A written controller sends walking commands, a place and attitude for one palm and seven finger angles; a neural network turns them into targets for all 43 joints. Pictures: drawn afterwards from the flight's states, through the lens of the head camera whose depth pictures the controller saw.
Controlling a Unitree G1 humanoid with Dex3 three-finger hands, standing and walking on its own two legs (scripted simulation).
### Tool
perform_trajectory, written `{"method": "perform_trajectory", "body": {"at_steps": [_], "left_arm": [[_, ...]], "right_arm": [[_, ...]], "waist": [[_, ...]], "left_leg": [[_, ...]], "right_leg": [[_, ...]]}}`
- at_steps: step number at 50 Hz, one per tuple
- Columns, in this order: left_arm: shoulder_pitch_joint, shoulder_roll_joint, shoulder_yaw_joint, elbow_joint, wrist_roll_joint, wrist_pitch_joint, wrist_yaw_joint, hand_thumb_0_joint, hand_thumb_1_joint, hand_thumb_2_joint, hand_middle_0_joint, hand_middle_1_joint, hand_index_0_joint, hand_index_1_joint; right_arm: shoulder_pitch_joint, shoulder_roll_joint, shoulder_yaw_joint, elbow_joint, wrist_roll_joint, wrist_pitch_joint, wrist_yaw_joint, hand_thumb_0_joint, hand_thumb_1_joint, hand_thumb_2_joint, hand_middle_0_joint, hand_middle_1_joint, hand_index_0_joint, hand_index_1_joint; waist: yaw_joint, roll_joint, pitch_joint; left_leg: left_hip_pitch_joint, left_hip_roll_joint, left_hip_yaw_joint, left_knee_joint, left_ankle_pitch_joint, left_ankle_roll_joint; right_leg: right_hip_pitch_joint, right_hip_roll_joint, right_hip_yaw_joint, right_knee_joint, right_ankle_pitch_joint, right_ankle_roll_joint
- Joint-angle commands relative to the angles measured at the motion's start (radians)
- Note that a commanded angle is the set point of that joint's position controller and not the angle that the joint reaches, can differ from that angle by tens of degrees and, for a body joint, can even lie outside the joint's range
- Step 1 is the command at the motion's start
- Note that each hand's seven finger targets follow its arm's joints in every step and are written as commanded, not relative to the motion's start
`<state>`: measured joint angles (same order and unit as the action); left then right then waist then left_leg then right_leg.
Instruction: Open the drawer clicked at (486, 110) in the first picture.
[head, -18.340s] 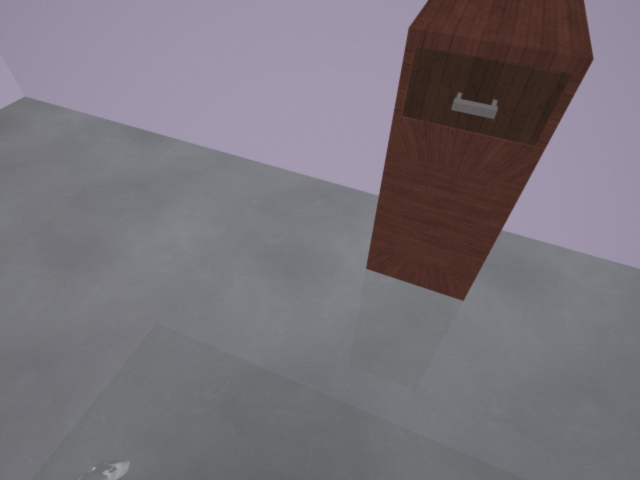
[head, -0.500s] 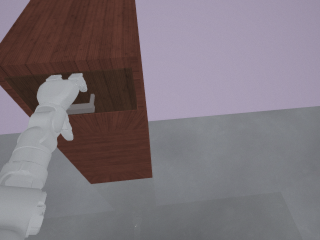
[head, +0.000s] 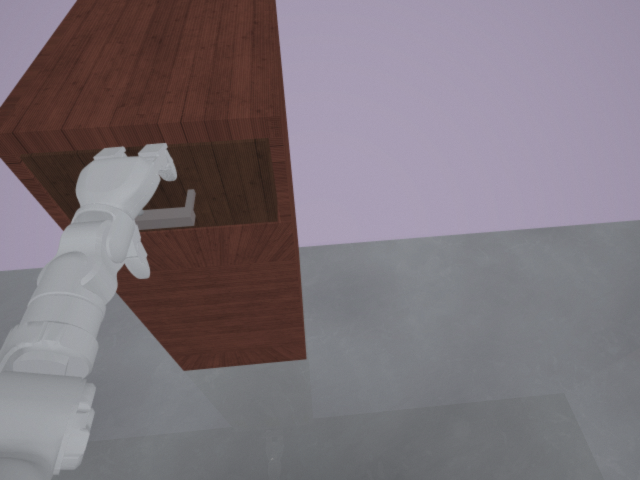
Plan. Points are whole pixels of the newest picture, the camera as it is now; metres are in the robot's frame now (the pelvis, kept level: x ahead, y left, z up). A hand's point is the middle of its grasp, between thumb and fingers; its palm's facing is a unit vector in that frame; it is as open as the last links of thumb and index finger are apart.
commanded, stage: move the hooked fingers above the handle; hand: left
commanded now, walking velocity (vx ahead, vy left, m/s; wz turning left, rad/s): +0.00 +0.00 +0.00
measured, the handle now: (162, 208) +0.50 +0.26 +0.03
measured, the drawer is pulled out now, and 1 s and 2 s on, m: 0.00 0.00 0.00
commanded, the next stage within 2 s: lower the fingers behind the handle in 0.02 s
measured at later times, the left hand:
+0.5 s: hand (163, 213) +0.46 +0.23 +0.06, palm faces +0.03 -0.05 -1.00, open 13.8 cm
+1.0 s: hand (154, 233) +0.44 +0.25 +0.04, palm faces -0.06 -0.02 -1.00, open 14.0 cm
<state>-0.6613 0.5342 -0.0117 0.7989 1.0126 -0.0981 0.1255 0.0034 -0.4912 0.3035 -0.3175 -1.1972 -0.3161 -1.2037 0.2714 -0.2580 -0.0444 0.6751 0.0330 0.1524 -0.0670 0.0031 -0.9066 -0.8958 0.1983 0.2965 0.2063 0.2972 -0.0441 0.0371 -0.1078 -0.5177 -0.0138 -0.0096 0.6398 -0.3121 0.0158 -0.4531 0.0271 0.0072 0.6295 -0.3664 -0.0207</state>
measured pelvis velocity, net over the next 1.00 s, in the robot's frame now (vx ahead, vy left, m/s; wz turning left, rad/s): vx -0.01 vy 0.00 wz -0.01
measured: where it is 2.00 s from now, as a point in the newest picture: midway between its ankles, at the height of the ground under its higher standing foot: outside the picture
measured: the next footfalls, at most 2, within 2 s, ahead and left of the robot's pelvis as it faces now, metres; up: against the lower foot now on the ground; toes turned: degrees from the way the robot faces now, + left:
none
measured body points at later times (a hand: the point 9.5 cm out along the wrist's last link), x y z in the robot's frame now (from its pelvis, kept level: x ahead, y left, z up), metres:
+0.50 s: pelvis +0.00 +0.01 -0.01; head +0.06 +0.00 +0.44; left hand +0.45 +0.23 +0.11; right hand +0.04 -0.26 -0.14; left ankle +0.00 +0.11 -0.72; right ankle -0.04 -0.11 -0.72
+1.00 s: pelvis -0.01 +0.00 -0.01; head +0.06 -0.01 +0.43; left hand +0.44 +0.25 +0.09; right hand +0.01 -0.29 -0.14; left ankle +0.00 +0.11 -0.72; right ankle -0.04 -0.11 -0.72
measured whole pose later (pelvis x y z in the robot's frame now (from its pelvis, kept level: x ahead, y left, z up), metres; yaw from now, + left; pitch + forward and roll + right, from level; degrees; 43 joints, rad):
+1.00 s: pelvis -0.01 +0.00 -0.01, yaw -1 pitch +16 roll -1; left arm -0.72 0.55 -0.01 0.98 1.06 -0.10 0.23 0.00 -0.49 0.30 -0.34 -1.22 -0.27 -1.23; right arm 0.36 -0.28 -0.06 0.69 0.03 0.13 -0.07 0.00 -0.91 -0.90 0.20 0.30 0.21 0.30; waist -0.08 0.03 -0.13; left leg -0.68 0.00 -0.01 0.73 -0.32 0.01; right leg -0.62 0.05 0.00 0.72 -0.37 -0.03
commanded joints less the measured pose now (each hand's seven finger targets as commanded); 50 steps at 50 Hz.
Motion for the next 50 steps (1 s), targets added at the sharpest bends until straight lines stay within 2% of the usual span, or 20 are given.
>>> {"method": "perform_trajectory", "body": {"at_steps": [1, 4, 5, 8, 11, 13, 16, 18, 20, 22, 23, 25, 27, 29, 32, 40, 44, 47, 49, 50], "left_arm": [[-0.464, 0.306, 0.106, -0.163, 0.008, 0.044, 0.085, 0.0, -0.5, 0.3, -0.3, -1.2, -0.3, -1.2], [-0.414, 0.269, 0.074, -0.131, 0.003, 0.075, 0.062, 0.0, -0.5, 0.3, -0.3, -1.2, -0.3, -1.2], [-0.43, 0.213, 0.02, -0.137, -0.008, 0.084, 0.047, 0.0, -0.5, 0.3, -0.3, -1.2, -0.3, -1.2], [-0.467, 0.147, -0.043, -0.125, -0.021, 0.081, 0.005, 0.0, -0.5, 0.3, -0.3, -1.2, -0.3, -1.2], [-0.496, 0.174, -0.022, -0.169, -0.016, 0.044, -0.002, 0.0, -0.5, 0.3, -0.3, -1.2, -0.3, -1.2], [-0.525, 0.253, 0.045, -0.184, -0.008, 0.008, 0.016, 0.0, -0.5, 0.3, -0.3, -1.2, -0.3, -1.2], [-0.521, 0.298, 0.108, -0.16, 0.013, -0.013, 0.079, 0.0, -0.5, 0.3, -0.3, -1.2, -0.3, -1.2], [-0.5, 0.369, 0.179, -0.128, 0.032, -0.001, 0.127, 0.0, -0.5, 0.3, -0.3, -1.2, -0.3, -1.2], [-0.475, 0.341, 0.165, -0.114, 0.046, 0.029, 0.17, 0.0, -0.5, 0.3, -0.3, -1.2, -0.3, -1.2], [-0.446, 0.275, 0.119, -0.065, 0.051, 0.075, 0.187, 0.0, -0.5, 0.3, -0.3, -1.2, -0.3, -1.2], [-0.439, 0.258, 0.108, -0.02, 0.047, 0.095, 0.185, 0.0, -0.5, 0.3, -0.3, -1.2, -0.3, -1.2], [-0.457, 0.3, 0.118, 0.006, 0.053, 0.132, 0.186, 0.0, -0.5, 0.3, -0.3, -1.2, -0.3, -1.2], [-0.493, 0.279, 0.085, 0.036, 0.053, 0.165, 0.181, 0.0, -0.5, 0.3, -0.3, -1.2, -0.3, -1.2], [-0.499, 0.304, 0.09, 0.054, 0.056, 0.177, 0.168, 0.0, -0.5, 0.3, -0.3, -1.2, -0.3, -1.2], [-0.439, 0.298, 0.074, 0.137, 0.056, 0.199, 0.135, 0.0, -0.5, 0.3, -0.3, -1.2, -0.3, -1.2], [-0.406, 0.242, 0.021, 0.16, 0.047, 0.12, 0.077, 0.0, -0.5, 0.3, -0.3, -1.2, -0.3, -1.2], [-0.509, 0.303, 0.079, -0.026, 0.032, -0.008, 0.09, 0.0, -0.5, 0.3, -0.3, -1.2, -0.3, -1.2], [-0.417, 0.213, 0.028, 0.03, 0.06, -0.011, 0.131, 0.0, -0.5, 0.3, -0.3, -1.2, -0.3, -1.2], [-0.448, 0.233, 0.047, 0.036, 0.049, -0.007, 0.154, 0.0, -0.5, 0.3, -0.3, -1.2, -0.3, -1.2], [-0.428, 0.245, 0.062, 0.052, 0.049, 0.003, 0.166, 0.0, -0.5, 0.3, -0.3, -1.2, -0.3, -1.2]], "right_arm": [[0.042, -0.139, -0.051, -0.082, -0.005, -0.031, 0.0, 0.0, -0.9, -0.9, 0.2, 0.3, 0.2, 0.3], [0.052, -0.147, -0.057, -0.086, -0.003, -0.03, 0.008, 0.0, -0.9, -0.9, 0.2, 0.3, 0.2, 0.3], [0.054, -0.148, -0.056, -0.088, -0.001, -0.029, 0.01, 0.0, -0.9, -0.9, 0.2, 0.3, 0.2, 0.3], [0.064, -0.153, -0.058, -0.081, 0.0, -0.027, 0.007, 0.0, -0.9, -0.9, 0.2, 0.3, 0.2, 0.3], [0.072, -0.15, -0.059, -0.082, -0.006, -0.027, 0.0, 0.0, -0.9, -0.9, 0.2, 0.3, 0.2, 0.3], [0.083, -0.155, -0.056, -0.075, -0.012, -0.028, -0.005, 0.0, -0.9, -0.9, 0.2, 0.3, 0.2, 0.3], [0.088, -0.143, -0.054, -0.073, -0.013, -0.033, -0.002, 0.0, -0.9, -0.9, 0.2, 0.3, 0.2, 0.3], [0.094, -0.146, -0.051, -0.072, -0.021, -0.035, 0.0, 0.0, -0.9, -0.9, 0.2, 0.3, 0.2, 0.3], [0.093, -0.137, -0.054, -0.077, -0.022, -0.039, 0.008, 0.0, -0.9, -0.9, 0.2, 0.3, 0.2, 0.3], [0.101, -0.14, -0.057, -0.072, -0.021, -0.044, 0.02, 0.0, -0.9, -0.9, 0.2, 0.3, 0.2, 0.3], [0.109, -0.145, -0.059, -0.063, -0.022, -0.041, 0.024, 0.0, -0.9, -0.9, 0.2, 0.3, 0.2, 0.3], [0.11, -0.153, -0.055, -0.063, -0.016, -0.034, 0.022, 0.0, -0.9, -0.9, 0.2, 0.3, 0.2, 0.3], [0.111, -0.154, -0.053, -0.056, -0.012, -0.031, 0.017, 0.0, -0.9, -0.9, 0.2, 0.3, 0.2, 0.3], [0.11, -0.157, -0.047, -0.055, -0.01, -0.025, 0.012, 0.0, -0.9, -0.9, 0.2, 0.3, 0.2, 0.3], [0.098, -0.159, -0.036, -0.057, -0.003, -0.016, 0.0, 0.0, -0.9, -0.9, 0.2, 0.3, 0.2, 0.3], [0.113, -0.158, -0.034, -0.087, 0.003, -0.028, -0.015, 0.0, -0.9, -0.9, 0.2, 0.3, 0.2, 0.3], [0.137, -0.155, -0.053, -0.093, -0.005, -0.05, -0.023, 0.0, -0.9, -0.9, 0.2, 0.3, 0.2, 0.3], [0.149, -0.145, -0.061, -0.068, -0.011, -0.054, -0.011, 0.0, -0.9, -0.9, 0.2, 0.3, 0.2, 0.3], [0.16, -0.152, -0.064, -0.054, -0.01, -0.057, -0.005, 0.0, -0.9, -0.9, 0.2, 0.3, 0.2, 0.3], [0.163, -0.153, -0.065, -0.05, -0.011, -0.056, -0.003, 0.0, -0.9, -0.9, 0.2, 0.3, 0.2, 0.3]], "waist": [[0.004, 0.059, -0.351], [-0.003, 0.012, -0.374], [-0.019, 0.002, -0.354], [-0.052, -0.043, -0.294], [-0.041, -0.003, -0.311], [-0.034, -0.005, -0.313], [-0.01, 0.043, -0.332], [0.014, 0.048, -0.377], [0.022, 0.084, -0.408], [0.01, 0.069, -0.402], [-0.008, 0.013, -0.39], [-0.008, -0.012, -0.387], [-0.026, -0.039, -0.36], [-0.023, -0.035, -0.378], [-0.025, -0.082, -0.287], [-0.042, -0.073, -0.227], [-0.049, -0.017, -0.363], [-0.052, 0.024, -0.337], [-0.067, -0.003, -0.321], [-0.057, -0.001, -0.33]], "left_leg": [[0.215, -0.016, 0.034, -0.018, 0.389, 0.029], [0.226, -0.012, 0.037, -0.011, 0.417, 0.034], [0.233, -0.011, 0.035, -0.014, 0.408, 0.035], [0.242, -0.004, 0.02, -0.024, 0.367, 0.037], [0.262, -0.009, 0.013, -0.02, 0.358, 0.04], [0.242, -0.007, 0.005, -0.017, 0.355, 0.039], [0.209, -0.01, 0.005, -0.006, 0.341, 0.033], [0.178, -0.011, 0.007, 0.004, 0.377, 0.028], [0.175, -0.01, 0.016, 0.017, 0.408, 0.021], [0.178, -0.003, 0.023, 0.023, 0.425, 0.018], [0.162, 0.001, 0.022, 0.023, 0.422, 0.02], [0.13, -0.002, 0.032, 0.015, 0.364, 0.023], [0.115, -0.003, 0.038, 0.005, 0.328, 0.029], [0.104, -0.007, 0.044, 0.0, 0.311, 0.031], [0.056, -0.009, 0.052, -0.016, 0.249, 0.033], [0.025, -0.007, 0.053, -0.012, 0.148, 0.038], [0.055, -0.012, 0.042, 0.032, 0.192, 0.047], [0.063, -0.011, 0.04, 0.058, 0.223, 0.04], [0.038, -0.008, 0.038, 0.071, 0.209, 0.04], [0.028, -0.01, 0.038, 0.073, 0.212, 0.039]], "right_leg": [[0.081, 0.015, -0.014, -0.049, 0.404, -0.019], [0.1, 0.016, -0.013, -0.052, 0.434, -0.014], [0.084, 0.017, -0.018, -0.059, 0.43, -0.012], [0.033, 0.018, -0.022, -0.081, 0.361, -0.012], [0.015, 0.019, -0.017, -0.075, 0.341, -0.015], [0.014, 0.02, -0.017, -0.066, 0.329, -0.019], [-0.005, 0.025, -0.021, -0.036, 0.306, -0.026], [0.024, 0.029, -0.023, -0.012, 0.334, -0.029], [0.018, 0.03, -0.027, 0.006, 0.36, -0.029], [-0.003, 0.034, -0.036, 0.007, 0.365, -0.027], [0.007, 0.034, -0.039, 0.0, 0.371, -0.024], [0.022, 0.031, -0.03, -0.007, 0.353, -0.017], [0.024, 0.027, -0.026, -0.024, 0.345, -0.012], [0.054, 0.021, -0.014, -0.031, 0.35, -0.009], [0.046, 0.017, -0.012, -0.054, 0.316, -0.005], [-0.009, 0.01, 0.002, -0.068, 0.222, -0.004], [0.015, 0.01, 0.024, -0.036, 0.284, -0.002], [-0.065, 0.021, 0.006, -0.014, 0.286, -0.009], [-0.085, 0.021, 0.006, -0.013, 0.278, -0.005], [-0.078, 0.022, 0.005, -0.006, 0.279, -0.007]]}}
